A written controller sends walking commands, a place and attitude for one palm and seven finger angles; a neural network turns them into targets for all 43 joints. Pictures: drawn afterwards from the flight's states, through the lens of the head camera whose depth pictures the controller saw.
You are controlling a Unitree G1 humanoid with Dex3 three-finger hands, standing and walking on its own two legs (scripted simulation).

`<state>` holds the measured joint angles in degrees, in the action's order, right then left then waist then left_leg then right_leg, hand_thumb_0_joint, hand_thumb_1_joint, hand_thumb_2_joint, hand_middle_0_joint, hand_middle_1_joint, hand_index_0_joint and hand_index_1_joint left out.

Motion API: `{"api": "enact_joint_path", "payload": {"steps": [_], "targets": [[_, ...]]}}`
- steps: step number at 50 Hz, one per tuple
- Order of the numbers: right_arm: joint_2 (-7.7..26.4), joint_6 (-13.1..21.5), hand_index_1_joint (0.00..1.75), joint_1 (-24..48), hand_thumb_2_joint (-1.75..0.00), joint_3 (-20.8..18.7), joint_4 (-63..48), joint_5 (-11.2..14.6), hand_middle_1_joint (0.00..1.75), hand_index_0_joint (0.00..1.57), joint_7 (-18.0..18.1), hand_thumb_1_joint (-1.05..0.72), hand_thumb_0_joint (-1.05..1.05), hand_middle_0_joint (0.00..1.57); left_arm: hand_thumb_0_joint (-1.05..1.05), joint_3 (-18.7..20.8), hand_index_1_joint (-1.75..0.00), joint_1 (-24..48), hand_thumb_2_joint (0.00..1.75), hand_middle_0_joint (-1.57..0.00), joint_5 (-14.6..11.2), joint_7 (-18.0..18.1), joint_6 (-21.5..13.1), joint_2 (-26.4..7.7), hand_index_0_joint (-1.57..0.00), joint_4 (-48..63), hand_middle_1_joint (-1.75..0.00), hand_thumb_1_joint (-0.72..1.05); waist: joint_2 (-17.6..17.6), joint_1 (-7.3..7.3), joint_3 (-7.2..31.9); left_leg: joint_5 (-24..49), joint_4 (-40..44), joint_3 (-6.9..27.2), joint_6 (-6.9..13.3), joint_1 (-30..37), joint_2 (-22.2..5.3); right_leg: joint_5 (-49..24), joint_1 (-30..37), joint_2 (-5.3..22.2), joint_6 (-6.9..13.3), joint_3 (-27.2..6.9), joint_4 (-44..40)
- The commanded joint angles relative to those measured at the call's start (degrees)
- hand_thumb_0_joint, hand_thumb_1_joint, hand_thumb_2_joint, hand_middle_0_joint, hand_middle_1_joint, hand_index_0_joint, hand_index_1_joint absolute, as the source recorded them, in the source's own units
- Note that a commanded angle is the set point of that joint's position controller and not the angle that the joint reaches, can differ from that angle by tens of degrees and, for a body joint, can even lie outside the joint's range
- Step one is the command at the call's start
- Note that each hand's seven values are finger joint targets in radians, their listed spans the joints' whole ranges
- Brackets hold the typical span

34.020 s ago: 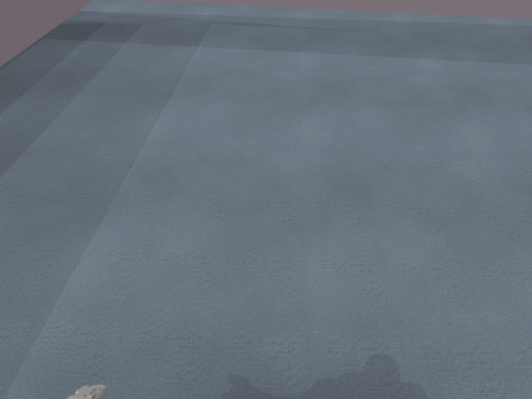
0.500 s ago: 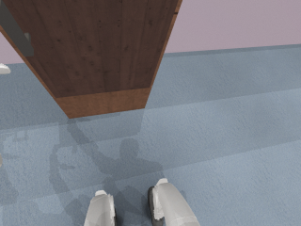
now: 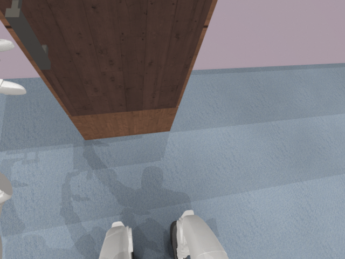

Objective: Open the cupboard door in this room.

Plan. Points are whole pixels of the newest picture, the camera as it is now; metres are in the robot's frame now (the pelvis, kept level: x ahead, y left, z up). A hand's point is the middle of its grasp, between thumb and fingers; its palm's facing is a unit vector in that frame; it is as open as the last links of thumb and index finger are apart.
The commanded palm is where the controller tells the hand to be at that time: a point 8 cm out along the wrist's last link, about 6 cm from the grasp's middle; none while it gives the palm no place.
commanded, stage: move the hooked fingers beside the handle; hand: left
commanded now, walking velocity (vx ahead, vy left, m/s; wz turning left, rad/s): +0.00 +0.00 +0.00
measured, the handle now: (32, 35) +0.58 +0.25 +0.07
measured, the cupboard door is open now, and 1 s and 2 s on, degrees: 0 0 0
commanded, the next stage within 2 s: slide the fingers in behind the handle in 0.12 s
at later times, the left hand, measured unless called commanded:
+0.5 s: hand (10, 58) +0.52 +0.28 +0.07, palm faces +0.04 -1.00 -0.01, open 14.0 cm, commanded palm +0.50 +0.31 +0.06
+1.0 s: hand (27, 58) +0.52 +0.25 +0.07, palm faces +0.06 -1.00 -0.01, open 14.0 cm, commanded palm +0.50 +0.29 +0.06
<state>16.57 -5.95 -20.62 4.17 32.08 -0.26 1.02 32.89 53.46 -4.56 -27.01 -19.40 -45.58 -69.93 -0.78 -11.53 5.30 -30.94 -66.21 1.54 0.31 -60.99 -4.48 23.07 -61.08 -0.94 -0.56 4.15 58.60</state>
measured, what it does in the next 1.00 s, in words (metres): stands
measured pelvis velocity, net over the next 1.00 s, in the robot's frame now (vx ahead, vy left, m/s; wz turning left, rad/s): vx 0.00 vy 0.00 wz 0.01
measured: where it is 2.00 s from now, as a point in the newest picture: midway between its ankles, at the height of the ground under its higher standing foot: outside the picture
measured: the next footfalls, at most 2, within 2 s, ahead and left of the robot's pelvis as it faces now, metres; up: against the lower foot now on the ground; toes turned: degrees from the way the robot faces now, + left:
none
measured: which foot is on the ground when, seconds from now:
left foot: down 0.00-1.00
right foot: down 0.00-1.00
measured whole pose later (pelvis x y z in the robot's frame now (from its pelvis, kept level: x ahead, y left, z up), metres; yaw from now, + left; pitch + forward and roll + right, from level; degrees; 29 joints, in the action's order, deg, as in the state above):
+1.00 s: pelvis +0.00 +0.00 +0.00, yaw +0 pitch +26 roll -4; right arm 15.4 -5.7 -21.6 3.7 33.9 -0.9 0.3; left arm 28.4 53.2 -4.9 -20.6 -20.9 -37.8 -67.8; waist -1.1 -11.4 5.8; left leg -31.1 -65.6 1.3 0.4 -60.1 -3.9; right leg 23.6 -60.5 -0.5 -0.8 3.8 58.5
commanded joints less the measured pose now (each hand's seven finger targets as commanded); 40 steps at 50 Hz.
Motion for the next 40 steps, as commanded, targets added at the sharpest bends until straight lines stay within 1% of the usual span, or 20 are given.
{"api": "enact_joint_path", "payload": {"steps": [1,2,4,8,10,11,12,14,15,18,20,22,24,26,29,31,32,35,37,40], "targets": [[11.4,0.8,0.30,-11.4,-0.90,-4.0,-1.4,-0.2,0.30,0.20,1.3,-0.90,0.00,0.20,0.00,1.8,-1.20,22.5,0.30,-0.30,-1.5,-0.6,-3.7,-20.0,-0.30,10.0,-1.20,-0.50,-10.9,-0.17,27.7,26.0,6.3,1.0,1.7,16.6,2.1,-16.6,16.2,-2.1,1.3,-2.2,-4.1],[11.4,0.9,0.30,-11.5,-0.90,-4.0,-1.4,-0.3,0.30,0.20,1.4,-0.90,0.00,0.20,0.00,2.4,-1.20,22.7,0.30,-0.30,-1.3,-0.6,-3.9,-21.0,-0.30,10.9,-1.20,-0.50,-11.1,0.12,28.9,26.2,6.3,1.1,1.7,16.7,2.2,-16.8,16.9,-2.1,1.3,-2.2,-3.9],[11.2,1.0,0.30,-11.4,-0.90,-3.9,-1.4,-0.3,0.30,0.20,1.3,-0.90,0.00,0.20,0.00,1.1,-1.20,24.0,0.30,-0.30,-1.5,-1.0,-4.4,-19.4,-0.30,12.0,-1.20,-0.50,-13.8,-0.11,30.0,27.4,5.9,1.2,1.5,18.8,2.1,-16.8,15.1,-2.1,1.6,-2.0,-3.4],[11.5,1.1,0.30,-11.4,-0.90,-3.9,-1.2,-0.3,0.30,0.20,1.3,-0.90,0.00,0.20,0.00,2.7,-1.20,22.5,0.30,-0.30,-1.9,-1.4,-3.7,-21.1,-0.30,10.4,-1.20,-0.50,-12.0,0.20,30.4,27.1,5.6,1.4,1.5,17.3,2.0,-16.8,15.8,-2.1,1.3,-2.0,-3.3],[11.5,1.1,0.30,-11.5,-0.90,-3.8,-1.0,-0.3,0.30,0.20,1.4,-0.90,0.00,0.20,0.00,2.4,-1.20,23.2,0.30,-0.30,-1.6,-1.8,-3.5,-21.4,-0.30,10.7,-1.20,-0.50,-13.6,0.15,31.2,28.0,5.3,1.4,1.4,18.3,1.9,-17.1,14.8,-2.1,1.4,-1.9,-2.9],[11.6,1.1,0.30,-11.6,-0.90,-3.7,-1.2,-0.3,0.30,0.20,1.4,-0.90,0.00,0.20,0.00,3.0,-1.20,22.7,0.30,-0.30,-1.2,-1.6,-3.2,-22.4,-0.30,10.1,-1.20,-0.50,-12.8,0.51,30.3,27.3,5.4,1.7,1.4,17.4,2.0,-16.2,14.6,-2.1,1.4,-1.7,-2.9],[11.4,1.1,0.30,-11.3,-0.90,-3.6,-1.0,-0.2,0.30,0.20,1.3,-0.90,0.00,0.20,0.00,0.6,-1.20,24.3,0.30,-0.30,-1.1,-1.6,-3.0,-19.9,-0.30,10.5,-1.20,-0.50,-13.8,-0.53,28.9,26.2,5.4,1.5,1.5,17.7,1.9,-15.1,12.8,-2.1,1.3,-1.8,-3.2],[11.4,1.2,0.30,-11.8,-0.90,-3.8,-0.9,-0.4,0.30,0.20,1.3,-0.90,0.00,0.20,0.00,-0.6,-1.20,26.3,0.30,-0.30,-1.4,-1.2,-3.5,-18.0,-0.30,13.2,-1.20,-0.50,-15.4,-0.64,30.0,27.2,5.9,2.5,1.2,20.8,1.8,-14.0,11.0,-2.2,1.7,-1.1,-3.0],[11.5,1.2,0.30,-11.9,-0.90,-3.9,-0.6,-0.5,0.30,0.20,1.3,-0.90,0.00,0.20,0.00,-0.3,-1.20,26.0,0.30,-0.30,-1.5,-1.0,-3.5,-18.0,-0.30,13.1,-1.20,-0.50,-15.4,-0.31,31.8,27.2,5.9,2.7,1.0,21.9,1.7,-13.3,10.6,-2.2,1.6,-1.0,-3.1],[11.6,1.4,0.30,-12.0,-0.90,-3.8,0.1,-0.5,0.30,0.20,1.3,-0.90,0.00,0.20,0.00,-0.9,-1.20,26.8,0.30,-0.30,-2.1,0.0,-2.9,-16.4,-0.30,11.9,-1.20,-0.50,-13.4,-1.26,29.4,25.5,6.1,3.0,1.1,20.6,1.7,-12.1,9.8,-2.1,1.4,-0.9,-3.7],[11.5,1.4,0.30,-12.6,-0.90,-4.0,0.1,-0.7,0.30,0.20,1.2,-0.90,0.00,0.20,0.00,-0.4,-1.20,25.8,0.30,-0.30,-1.5,0.6,-3.1,-16.8,-0.30,13.2,-1.20,-0.50,-15.2,-0.31,32.2,27.9,6.4,3.1,0.8,22.9,1.7,-13.0,10.1,-2.1,1.6,-0.7,-3.3],[11.1,1.2,0.30,-12.4,-0.90,-3.8,0.0,-0.7,0.30,0.20,1.0,-0.90,0.00,0.20,0.00,-2.0,-1.20,25.4,0.30,-0.30,-0.9,1.6,-2.4,-14.8,-0.30,11.9,-1.20,-0.50,-15.0,-0.58,29.5,27.2,6.8,3.1,0.7,22.1,1.7,-12.4,9.4,-2.0,1.6,-0.6,-3.7],[11.3,1.1,0.30,-12.7,-0.90,-3.7,-0.2,-0.8,0.30,0.20,1.1,-0.90,0.00,0.20,0.00,0.3,-1.20,25.3,0.30,-0.30,-0.9,2.7,-2.5,-17.2,-0.30,12.0,-1.20,-0.50,-12.9,-0.28,29.1,26.1,6.8,2.9,1.1,20.0,1.8,-12.8,11.2,-2.1,1.7,-0.7,-3.7],[11.1,1.2,0.30,-12.6,-0.90,-3.6,-0.4,-0.9,0.30,0.20,0.9,-0.90,0.00,0.20,0.00,-0.6,-1.20,26.8,0.30,-0.30,-0.1,3.5,-2.6,-16.8,-0.30,12.2,-1.20,-0.50,-13.6,-0.53,29.2,25.3,6.9,2.7,1.0,19.5,1.9,-12.4,11.3,-2.0,1.5,-0.9,-3.6],[11.2,1.3,0.30,-13.2,-0.90,-4.0,-0.5,-1.2,0.30,0.20,0.7,-0.90,0.00,0.20,0.00,1.3,-1.20,26.0,0.30,-0.30,-0.3,4.6,-4.2,-17.9,-0.30,15.3,-1.20,-0.50,-14.2,0.14,33.0,29.3,6.7,3.0,0.8,22.6,1.7,-15.0,12.6,-2.1,1.8,-0.8,-3.1],[10.8,1.1,0.30,-13.2,-0.90,-4.2,-0.6,-1.2,0.30,0.20,0.3,-0.90,0.00,0.20,0.00,0.6,-1.20,23.6,0.30,-0.30,-0.3,4.6,-4.6,-16.0,-0.30,16.0,-1.20,-0.50,-15.7,0.85,34.5,32.9,6.6,2.8,0.3,24.5,1.7,-17.1,13.2,-2.1,1.7,-0.8,-3.0],[10.6,0.9,0.30,-13.0,-0.90,-4.3,-0.6,-1.2,0.30,0.20,0.1,-0.90,0.00,0.20,0.00,-0.1,-1.20,22.2,0.30,-0.30,-0.7,4.5,-4.3,-14.2,-0.30,15.2,-1.20,-0.50,-15.6,0.74,33.3,33.0,6.7,2.5,0.3,24.5,1.6,-17.5,13.1,-2.2,1.7,-0.7,-3.3],[10.7,0.6,0.30,-13.1,-0.90,-4.7,-0.7,-1.0,0.30,0.20,0.0,-0.90,0.00,0.20,0.00,0.0,-1.20,21.0,0.30,-0.30,-1.8,4.4,-4.4,-13.1,-0.30,17.1,-1.20,-0.50,-13.5,0.85,33.2,34.1,7.0,2.4,0.5,24.7,1.6,-19.1,14.7,-2.4,1.6,-0.8,-3.8],[10.4,0.5,0.30,-12.8,-0.90,-4.8,-0.4,-0.8,0.30,0.20,0.0,-0.90,0.00,0.20,0.00,-1.7,-1.20,21.3,0.30,-0.30,-1.9,4.7,-4.0,-10.6,-0.30,16.3,-1.20,-0.50,-12.4,0.10,30.8,32.1,7.4,2.2,0.7,23.4,1.7,-18.3,14.2,-2.3,1.4,-0.8,-4.2],[10.3,0.5,0.30,-13.0,-0.90,-4.8,-0.3,-0.9,0.30,0.20,0.1,-0.90,0.00,0.20,0.00,-1.0,-1.20,20.4,0.30,-0.30,-1.9,5.4,-4.1,-10.9,-0.30,15.5,-1.20,-0.50,-12.3,0.75,29.9,31.4,7.8,1.8,0.6,22.8,1.9,-18.2,15.1,-2.3,1.6,-0.9,-4.4]]}}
